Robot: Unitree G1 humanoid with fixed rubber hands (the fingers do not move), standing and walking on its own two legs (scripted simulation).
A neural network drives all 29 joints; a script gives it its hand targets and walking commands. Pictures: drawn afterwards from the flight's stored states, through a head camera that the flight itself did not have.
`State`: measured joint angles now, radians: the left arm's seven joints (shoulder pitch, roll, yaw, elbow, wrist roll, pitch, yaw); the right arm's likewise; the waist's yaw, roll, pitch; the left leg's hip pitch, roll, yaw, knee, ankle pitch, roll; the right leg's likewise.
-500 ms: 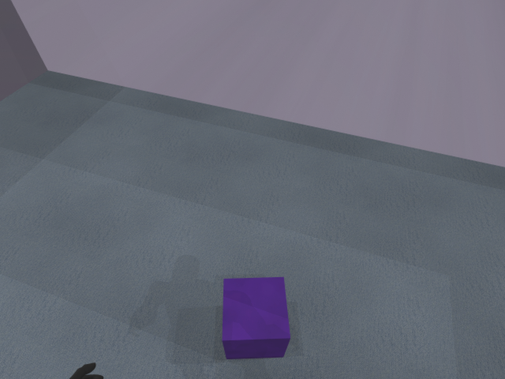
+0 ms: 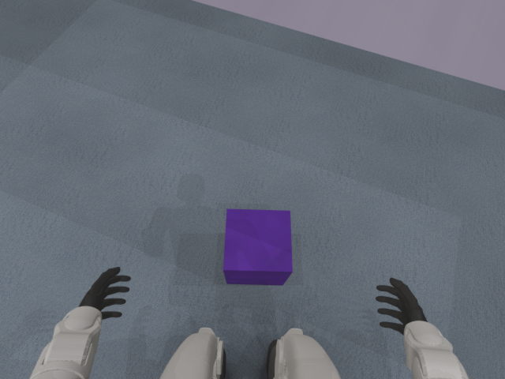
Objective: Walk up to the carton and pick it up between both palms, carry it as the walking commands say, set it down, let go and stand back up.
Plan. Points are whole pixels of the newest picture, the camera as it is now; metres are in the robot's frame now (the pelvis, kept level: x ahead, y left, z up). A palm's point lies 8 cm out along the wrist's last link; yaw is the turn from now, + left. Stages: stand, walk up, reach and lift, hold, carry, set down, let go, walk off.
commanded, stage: reach and lift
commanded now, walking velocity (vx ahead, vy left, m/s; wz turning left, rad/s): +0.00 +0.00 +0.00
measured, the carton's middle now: (256, 249) +0.46 -0.01 -0.61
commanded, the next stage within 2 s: none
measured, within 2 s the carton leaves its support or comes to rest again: neither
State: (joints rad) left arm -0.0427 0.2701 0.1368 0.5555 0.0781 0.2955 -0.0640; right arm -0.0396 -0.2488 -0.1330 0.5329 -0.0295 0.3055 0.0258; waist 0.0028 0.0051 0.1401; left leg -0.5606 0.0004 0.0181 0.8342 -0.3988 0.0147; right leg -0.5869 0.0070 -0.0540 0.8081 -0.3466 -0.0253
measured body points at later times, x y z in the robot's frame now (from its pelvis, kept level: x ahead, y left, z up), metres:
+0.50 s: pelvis -0.07 +0.01 -0.05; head +0.17 +0.00 +0.33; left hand +0.35 +0.24 -0.16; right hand +0.34 -0.23 -0.16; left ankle +0.01 +0.11 -0.70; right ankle +0.04 -0.10 -0.70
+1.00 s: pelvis -0.05 +0.01 -0.08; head +0.28 +0.00 +0.23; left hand +0.48 +0.19 -0.21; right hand +0.46 -0.20 -0.21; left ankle +0.01 +0.11 -0.70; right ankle +0.04 -0.10 -0.70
